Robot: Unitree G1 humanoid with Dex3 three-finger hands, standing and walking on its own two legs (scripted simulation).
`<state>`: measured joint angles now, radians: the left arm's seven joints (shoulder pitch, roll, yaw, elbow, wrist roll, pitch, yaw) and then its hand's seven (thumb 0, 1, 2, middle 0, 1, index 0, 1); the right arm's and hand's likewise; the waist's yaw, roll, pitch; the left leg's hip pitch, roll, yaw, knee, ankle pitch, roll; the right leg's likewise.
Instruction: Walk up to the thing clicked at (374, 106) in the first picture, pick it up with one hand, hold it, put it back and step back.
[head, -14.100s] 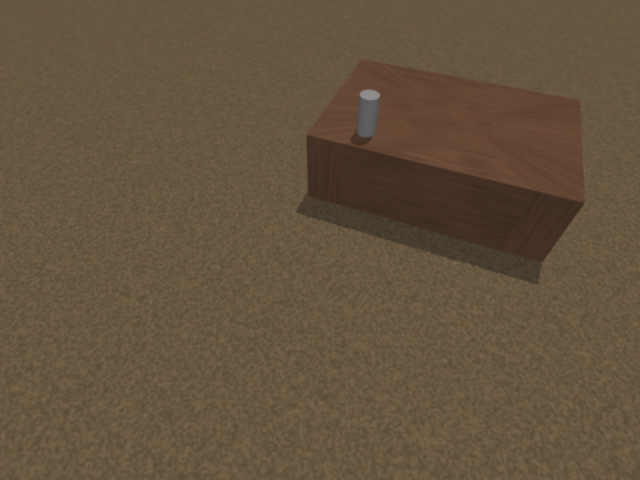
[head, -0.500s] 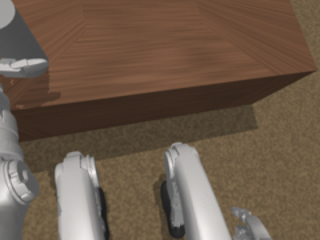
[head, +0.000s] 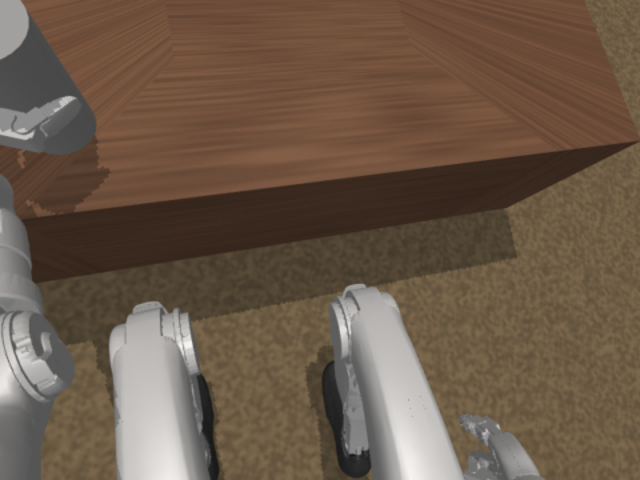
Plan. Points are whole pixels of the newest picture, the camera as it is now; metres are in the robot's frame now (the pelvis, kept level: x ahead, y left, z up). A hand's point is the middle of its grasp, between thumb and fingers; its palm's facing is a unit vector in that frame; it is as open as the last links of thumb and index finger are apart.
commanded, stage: settle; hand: left
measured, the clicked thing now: (25, 83) +0.53 +0.26 +0.01
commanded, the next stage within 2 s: lift in 1.16 s
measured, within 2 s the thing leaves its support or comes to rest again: leaves its support in 0.18 s
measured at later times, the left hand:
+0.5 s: hand out of the picture +0.52 +0.27 +0.08, palm faces +0.25 -0.97 -0.04, open 10.8 cm
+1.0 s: hand out of the picture +0.52 +0.27 +0.12, palm faces +0.25 -0.97 -0.03, open 10.8 cm
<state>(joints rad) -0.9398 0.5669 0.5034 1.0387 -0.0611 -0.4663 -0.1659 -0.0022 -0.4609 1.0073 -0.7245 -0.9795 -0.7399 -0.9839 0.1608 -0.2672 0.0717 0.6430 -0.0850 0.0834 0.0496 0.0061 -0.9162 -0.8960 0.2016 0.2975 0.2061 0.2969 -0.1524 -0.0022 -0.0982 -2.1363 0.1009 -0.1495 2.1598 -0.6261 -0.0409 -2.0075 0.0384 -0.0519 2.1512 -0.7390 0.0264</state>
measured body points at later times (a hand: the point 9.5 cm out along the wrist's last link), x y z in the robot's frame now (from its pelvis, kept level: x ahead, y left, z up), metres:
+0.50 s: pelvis +0.01 +0.00 +0.07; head +0.22 +0.05 +0.46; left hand +0.50 +0.32 +0.09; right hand +0.10 -0.26 -0.06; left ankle +0.09 +0.15 -0.37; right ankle +0.08 -0.13 -0.37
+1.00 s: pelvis +0.02 +0.01 +0.10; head +0.22 +0.05 +0.50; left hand +0.50 +0.32 +0.12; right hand +0.11 -0.25 -0.03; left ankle +0.09 +0.15 -0.37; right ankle +0.08 -0.13 -0.37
